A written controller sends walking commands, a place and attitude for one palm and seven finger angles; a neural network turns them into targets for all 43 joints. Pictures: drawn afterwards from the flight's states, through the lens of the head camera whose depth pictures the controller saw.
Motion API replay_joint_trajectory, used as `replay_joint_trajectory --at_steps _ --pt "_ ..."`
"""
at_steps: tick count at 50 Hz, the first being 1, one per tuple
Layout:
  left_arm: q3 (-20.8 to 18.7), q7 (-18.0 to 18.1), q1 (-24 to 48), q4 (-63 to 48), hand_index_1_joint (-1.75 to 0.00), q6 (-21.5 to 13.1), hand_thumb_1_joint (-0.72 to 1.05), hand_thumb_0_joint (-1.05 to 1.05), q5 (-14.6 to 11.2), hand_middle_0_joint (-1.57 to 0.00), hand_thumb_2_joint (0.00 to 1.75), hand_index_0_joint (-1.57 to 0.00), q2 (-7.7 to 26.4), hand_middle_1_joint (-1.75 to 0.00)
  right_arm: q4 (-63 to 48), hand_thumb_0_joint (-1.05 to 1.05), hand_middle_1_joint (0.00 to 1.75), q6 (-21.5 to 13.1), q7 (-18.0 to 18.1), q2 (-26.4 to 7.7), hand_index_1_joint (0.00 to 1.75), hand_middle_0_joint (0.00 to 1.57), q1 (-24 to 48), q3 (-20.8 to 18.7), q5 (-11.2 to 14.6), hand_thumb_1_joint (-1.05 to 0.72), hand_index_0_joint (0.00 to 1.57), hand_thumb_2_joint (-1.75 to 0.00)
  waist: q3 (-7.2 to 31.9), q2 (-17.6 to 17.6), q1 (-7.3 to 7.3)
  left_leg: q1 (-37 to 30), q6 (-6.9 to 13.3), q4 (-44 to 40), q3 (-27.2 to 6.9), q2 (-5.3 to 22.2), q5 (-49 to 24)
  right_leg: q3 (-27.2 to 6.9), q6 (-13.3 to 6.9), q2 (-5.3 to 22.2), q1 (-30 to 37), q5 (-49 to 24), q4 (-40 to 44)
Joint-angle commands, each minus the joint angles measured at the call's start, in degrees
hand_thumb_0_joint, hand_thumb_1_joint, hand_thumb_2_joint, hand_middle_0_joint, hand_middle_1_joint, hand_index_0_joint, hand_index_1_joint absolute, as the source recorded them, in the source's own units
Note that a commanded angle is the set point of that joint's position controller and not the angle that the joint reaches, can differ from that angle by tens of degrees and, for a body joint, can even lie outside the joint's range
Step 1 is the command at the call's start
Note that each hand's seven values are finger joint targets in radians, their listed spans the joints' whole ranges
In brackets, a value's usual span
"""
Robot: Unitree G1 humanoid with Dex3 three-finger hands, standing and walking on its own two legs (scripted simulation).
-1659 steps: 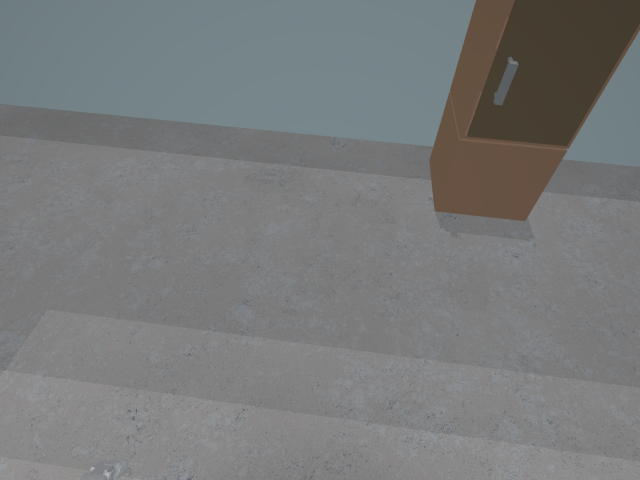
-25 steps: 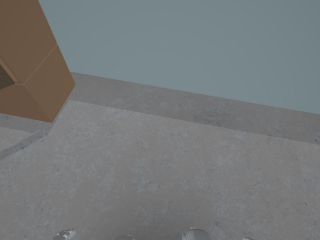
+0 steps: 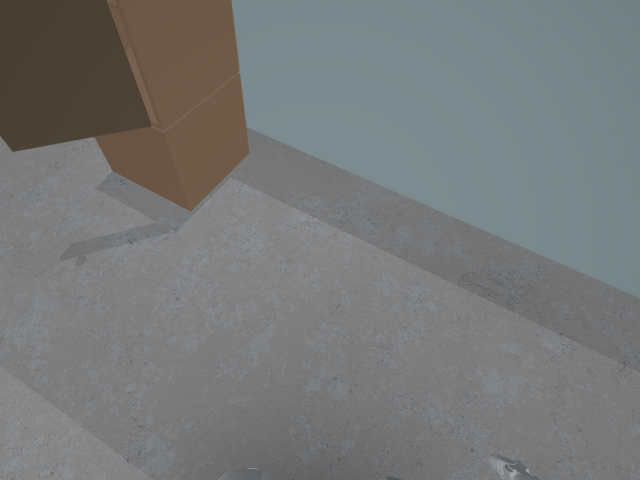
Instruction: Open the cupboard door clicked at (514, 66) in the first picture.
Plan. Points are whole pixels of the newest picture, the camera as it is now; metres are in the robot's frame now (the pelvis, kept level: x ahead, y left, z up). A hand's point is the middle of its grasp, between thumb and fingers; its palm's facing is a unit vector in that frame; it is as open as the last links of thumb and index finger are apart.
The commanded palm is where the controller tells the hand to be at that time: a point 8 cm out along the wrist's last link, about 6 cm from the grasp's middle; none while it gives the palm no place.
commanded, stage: turn to face it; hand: left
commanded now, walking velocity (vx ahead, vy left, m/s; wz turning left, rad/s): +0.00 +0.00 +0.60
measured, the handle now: out of the picture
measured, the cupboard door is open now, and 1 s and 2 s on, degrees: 51 51 51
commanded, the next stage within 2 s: take the last steps up to it in 0.68 s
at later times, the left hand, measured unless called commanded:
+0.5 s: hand out of the picture +0.04 +0.17 -0.15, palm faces +0.29 -0.93 -0.24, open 7.4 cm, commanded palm none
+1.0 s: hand out of the picture +0.02 +0.15 -0.14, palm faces +0.49 -0.84 -0.24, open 7.4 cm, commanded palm none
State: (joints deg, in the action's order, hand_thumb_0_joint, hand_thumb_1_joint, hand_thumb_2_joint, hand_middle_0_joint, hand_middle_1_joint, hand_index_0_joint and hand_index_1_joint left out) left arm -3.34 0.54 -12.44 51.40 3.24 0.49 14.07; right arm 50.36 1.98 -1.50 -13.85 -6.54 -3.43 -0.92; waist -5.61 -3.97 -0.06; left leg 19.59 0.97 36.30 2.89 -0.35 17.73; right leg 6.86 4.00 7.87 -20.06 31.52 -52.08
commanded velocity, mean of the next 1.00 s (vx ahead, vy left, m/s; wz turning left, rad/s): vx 0.07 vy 0.04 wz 0.38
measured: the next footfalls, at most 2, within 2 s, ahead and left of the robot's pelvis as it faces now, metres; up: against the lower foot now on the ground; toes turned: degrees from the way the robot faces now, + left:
right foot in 0.26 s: +0.07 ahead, -0.16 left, +0.00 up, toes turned +6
left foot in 0.56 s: +0.03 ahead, +0.09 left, +0.00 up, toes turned +22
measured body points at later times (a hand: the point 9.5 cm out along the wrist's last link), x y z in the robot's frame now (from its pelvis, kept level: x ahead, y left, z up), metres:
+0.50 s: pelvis +0.03 -0.04 +0.02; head +0.08 -0.02 +0.46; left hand +0.02 +0.22 -0.13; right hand +0.20 -0.27 -0.12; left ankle -0.02 +0.08 -0.69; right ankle +0.03 -0.17 -0.72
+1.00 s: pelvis +0.07 -0.04 +0.02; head +0.10 -0.05 +0.47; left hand -0.01 +0.19 -0.12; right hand +0.24 -0.24 -0.13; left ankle -0.02 +0.07 -0.64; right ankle +0.09 -0.17 -0.72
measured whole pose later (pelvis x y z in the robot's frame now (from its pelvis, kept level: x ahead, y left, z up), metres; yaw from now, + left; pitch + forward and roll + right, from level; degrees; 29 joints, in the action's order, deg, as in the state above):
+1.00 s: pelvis +0.07 -0.04 +0.02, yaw +27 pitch +1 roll +1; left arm -2.6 0.2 -16.1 54.4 -1.0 1.0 10.5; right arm 56.4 3.9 -2.0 -13.6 -10.4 -3.7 -1.2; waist -2.2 0.9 0.9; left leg 27.9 -1.6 63.1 0.3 0.6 20.4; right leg 6.1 0.9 4.6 -10.0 17.0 -26.5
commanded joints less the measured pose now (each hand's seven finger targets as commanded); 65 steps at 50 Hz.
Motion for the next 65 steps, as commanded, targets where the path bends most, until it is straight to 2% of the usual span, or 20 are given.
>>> replay_joint_trajectory --at_steps 1,10,11,12,13,18,22,25,26,28,40,41,42,43,47,58,61,62,63,65 --pt "-1.8 0.2 5.5 -6.9 -0.30 -1.6 0.90 0.00 0.5 -0.20 0.90 -0.20 6.0 -0.30 -2.5 0.00 0.30 -1.2 2.6 -12.3 0.30 0.20 -5.0 -2.6 -0.8 -0.90 0.20 -0.90 9.9 18.5 -2.39 -12.5 9.9 -13.9 -21.5 16.5 -30.1 -7.5 0.8 -0.9 -12.7 -2.0 -13.3" --pt "-1.8 -0.1 -1.5 -4.7 -0.30 -2.0 0.90 0.00 -0.1 -0.20 0.90 -0.20 5.3 -0.30 -3.5 0.00 0.30 -0.2 2.4 -11.9 0.30 0.20 0.9 -2.9 -0.3 -0.90 0.20 -0.90 9.9 12.3 2.00 -0.9 5.0 -9.2 -18.5 9.1 -19.2 -3.6 -0.1 -7.3 10.7 -13.9 19.8" --pt "-2.3 0.2 -4.4 -4.2 -0.30 -2.5 0.90 0.00 0.2 -0.20 0.90 -0.20 8.0 -0.30 -4.1 0.00 0.30 -0.1 2.1 -10.1 0.30 0.20 2.1 -2.8 0.2 -0.90 0.20 -0.90 10.3 5.9 3.76 5.2 2.2 -4.4 -16.3 5.3 -10.5 -7.4 -0.7 -3.8 17.8 -16.5 29.0" --pt "-3.5 0.8 -5.8 -4.1 -0.30 -3.1 0.90 0.00 1.2 -0.20 0.90 -0.20 13.4 -0.30 -5.2 0.00 0.30 -0.1 1.7 -5.8 0.30 0.20 1.5 -2.3 0.6 -0.90 0.20 -0.90 9.7 -11.2 4.41 15.3 -2.5 9.0 -6.8 -2.8 7.4 -24.6 -5.9 12.2 22.4 -16.2 37.3" --pt "-3.3 1.1 -4.8 -4.7 -0.30 -3.1 0.90 0.00 1.1 -0.20 0.90 -0.20 15.0 -0.30 -5.9 0.00 0.30 0.0 1.4 -7.1 0.30 0.20 2.6 -2.5 0.2 -0.90 0.20 -0.90 8.1 -14.1 4.43 14.2 -3.3 23.4 -5.7 -2.3 18.8 -30.3 -12.1 20.9 14.7 -21.9 38.8" --pt "-1.5 1.2 2.3 -6.2 -0.30 -3.3 0.90 0.00 0.9 -0.20 0.90 -0.20 8.0 -0.30 -3.1 0.00 0.30 1.0 0.1 -4.6 0.30 0.20 1.1 -1.8 0.0 -0.90 0.20 -0.90 3.9 -10.6 0.20 10.9 -4.3 25.2 -2.8 1.6 10.8 -9.5 -10.7 10.4 10.8 -38.0 32.5" --pt "-2.5 1.1 -3.7 -3.6 -0.30 -3.5 0.90 0.00 1.3 -0.20 0.90 -0.20 10.4 -0.30 -3.2 0.00 0.30 0.1 0.0 -2.0 0.30 0.20 3.4 -0.5 0.5 -0.90 0.20 -0.90 7.2 -7.2 2.90 5.9 -4.0 7.3 1.8 -0.3 9.9 -6.8 -10.2 10.8 18.9 -51.3 26.4" --pt "-2.6 0.8 -2.5 -2.8 -0.30 -3.5 0.90 0.00 0.5 -0.20 0.90 -0.20 10.8 -0.30 -1.6 0.00 0.30 -0.7 0.4 -3.3 0.30 0.20 -2.1 -0.4 0.3 -0.90 0.20 -0.90 9.4 -5.8 -0.07 -5.8 -2.9 -8.5 2.2 -1.1 -3.3 -3.5 -6.3 9.0 14.8 -49.3 19.3" --pt "-2.2 0.5 -1.8 -3.1 -0.30 -3.3 0.90 0.00 0.0 -0.20 0.90 -0.20 9.5 -0.30 -0.7 0.00 0.30 -1.1 0.5 -5.8 0.30 0.20 -4.8 -1.0 0.1 -0.90 0.20 -0.90 11.3 -0.1 -1.69 -14.2 -1.5 -12.7 -1.3 2.3 -12.9 -1.5 -3.6 7.5 8.6 -42.0 13.2" --pt "-0.4 0.6 1.5 -5.9 -0.30 -2.3 0.90 0.00 -0.3 -0.20 0.90 -0.20 4.2 -0.30 0.0 0.00 0.30 -1.1 1.9 -14.5 0.30 0.20 -10.3 -2.7 -0.5 -0.90 0.20 -0.90 12.7 20.1 -4.14 -19.9 12.0 -14.3 -25.5 23.4 -46.9 -3.4 0.8 -1.7 -9.0 6.8 -5.1" --pt "-0.7 -0.2 -4.5 0.7 -0.30 -2.3 0.90 0.00 0.0 -0.20 0.90 -0.20 3.3 -0.30 0.2 0.00 0.30 -0.8 3.0 -9.2 0.30 0.20 -0.6 -1.0 -0.2 -0.90 0.20 -0.90 9.9 11.2 2.33 -4.5 4.8 -9.0 -11.8 9.9 -19.9 -2.1 -0.8 -6.6 12.5 -16.1 21.4" --pt "-1.4 -0.1 -7.1 1.2 -0.30 -2.9 0.90 0.00 0.6 -0.20 0.90 -0.20 5.9 -0.30 -0.1 0.00 0.30 -0.6 2.6 -7.2 0.30 0.20 -0.1 -0.9 0.3 -0.90 0.20 -0.90 9.5 4.9 3.66 2.2 1.8 -3.7 -8.2 4.9 -3.1 -7.1 -1.7 -2.5 18.2 -14.0 30.2" --pt "-2.7 0.1 -8.7 1.5 -0.30 -3.5 0.90 0.00 1.4 -0.20 0.90 -0.20 11.9 -0.30 -1.7 0.00 0.30 -0.5 1.9 -3.0 0.30 0.20 0.1 -0.3 0.5 -0.90 0.20 -0.90 6.4 -12.5 4.77 14.3 -2.1 9.8 -1.3 -2.9 14.8 -26.4 -6.9 12.5 21.4 -5.8 39.4" --pt "-2.9 0.2 -9.6 0.7 -0.30 -3.6 0.90 0.00 1.1 -0.20 0.90 -0.20 13.7 -0.30 -2.9 0.00 0.30 -0.2 1.4 -5.6 0.30 0.20 3.0 -0.8 -0.1 -0.90 0.20 -0.90 3.5 -13.4 6.63 15.9 -1.9 22.9 -5.0 -1.2 19.0 -34.8 -12.5 20.0 14.3 -0.8 44.2" --pt "-1.6 0.2 -3.2 -0.3 -0.30 -5.3 0.90 0.00 0.7 -0.20 0.90 -0.20 7.0 -0.30 -0.1 0.00 0.30 -0.1 -0.3 -5.1 0.30 0.20 1.2 -1.4 -0.7 -0.90 0.20 -0.90 -0.9 -6.8 1.50 17.6 -2.7 31.6 -6.3 4.1 1.7 -19.1 -9.6 12.8 9.7 -4.7 43.5" --pt "-2.5 -0.1 -11.5 6.5 -0.30 -6.6 0.90 0.00 1.4 -0.20 0.90 -0.20 8.3 -0.30 -1.3 0.00 0.30 -2.0 -1.7 -0.3 0.30 0.20 6.7 0.6 0.1 -0.90 0.20 -0.90 2.4 -8.1 4.74 9.0 -3.0 1.9 2.6 2.5 1.5 -5.5 -8.9 13.9 19.5 -30.8 36.6" --pt "-2.6 -0.5 -7.9 6.8 -0.30 -6.2 0.90 0.00 1.0 -0.20 0.90 -0.20 8.6 -0.30 2.2 0.00 0.30 -3.0 -0.9 -2.6 0.30 0.20 -4.5 0.2 -0.3 -0.90 0.20 -0.90 4.7 -4.3 -1.40 -11.8 -1.2 -9.0 7.4 -1.4 -3.2 0.0 -5.6 9.8 8.8 -33.0 24.9" --pt "-2.0 -0.9 -7.4 5.7 -0.30 -6.1 0.90 0.00 0.8 -0.20 0.90 -0.20 6.2 -0.30 4.7 0.00 0.30 -3.5 -0.1 -7.4 0.30 0.20 -13.6 -1.0 -0.6 -0.90 0.20 -0.90 9.6 6.5 -5.47 -24.3 1.1 -10.7 0.7 4.4 -1.1 4.1 -3.6 6.2 1.0 -27.1 11.0" --pt "-1.1 -1.3 -5.9 3.1 -0.30 -5.8 0.90 0.00 0.2 -0.20 0.90 -0.20 2.2 -0.30 6.3 0.00 0.30 -3.9 0.7 -13.6 0.30 0.20 -21.8 -2.6 -1.3 -0.90 0.20 -0.90 12.9 23.4 -8.10 -31.5 8.3 -16.6 -24.0 20.5 -2.5 6.1 -0.5 -2.9 -14.1 3.0 -8.2" --pt "-0.8 -0.7 0.9 0.4 -0.30 -5.6 0.90 0.00 0.5 -0.20 0.90 -0.20 1.5 -0.30 6.4 0.00 0.30 -3.2 2.1 -13.1 0.30 0.20 -20.7 -2.0 -0.8 -0.90 0.20 -0.90 8.5 15.3 -6.95 -24.2 13.5 -21.8 -24.5 23.6 -1.5 -3.8 -3.5 -0.6 -21.2 2.2 -22.5"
